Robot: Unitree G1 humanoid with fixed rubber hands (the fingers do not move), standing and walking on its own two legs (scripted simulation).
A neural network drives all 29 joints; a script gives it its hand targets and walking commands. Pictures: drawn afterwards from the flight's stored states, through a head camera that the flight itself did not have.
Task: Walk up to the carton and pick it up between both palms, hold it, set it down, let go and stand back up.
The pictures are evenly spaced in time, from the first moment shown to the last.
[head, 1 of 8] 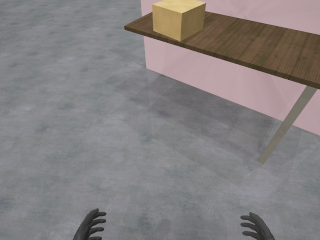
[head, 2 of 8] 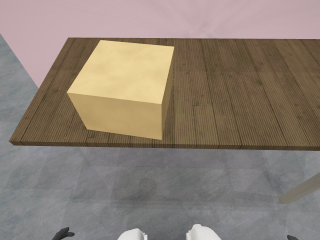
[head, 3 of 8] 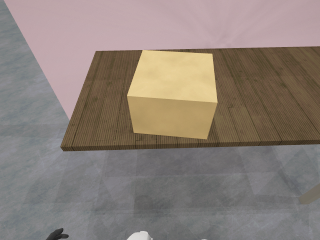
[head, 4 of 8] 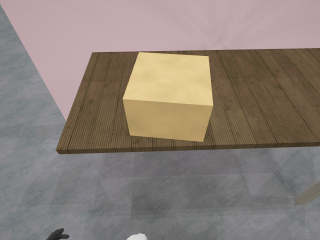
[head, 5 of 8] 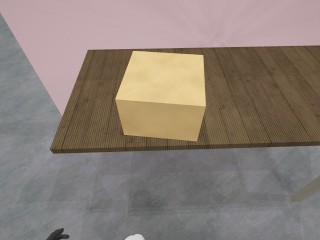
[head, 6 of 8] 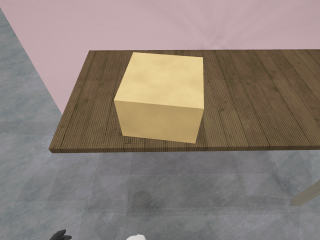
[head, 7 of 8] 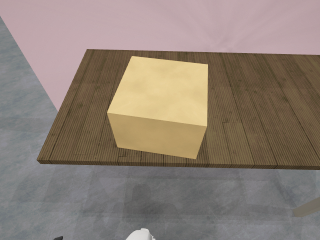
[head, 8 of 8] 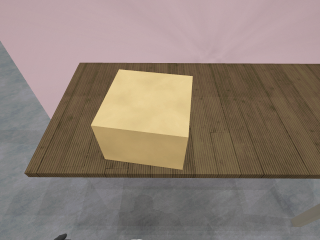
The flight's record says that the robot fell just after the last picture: no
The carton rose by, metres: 0.00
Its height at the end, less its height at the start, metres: +0.00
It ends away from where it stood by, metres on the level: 0.00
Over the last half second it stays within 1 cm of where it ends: yes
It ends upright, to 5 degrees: yes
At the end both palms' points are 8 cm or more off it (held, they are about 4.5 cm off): yes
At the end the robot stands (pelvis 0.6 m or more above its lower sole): yes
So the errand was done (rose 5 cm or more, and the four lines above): no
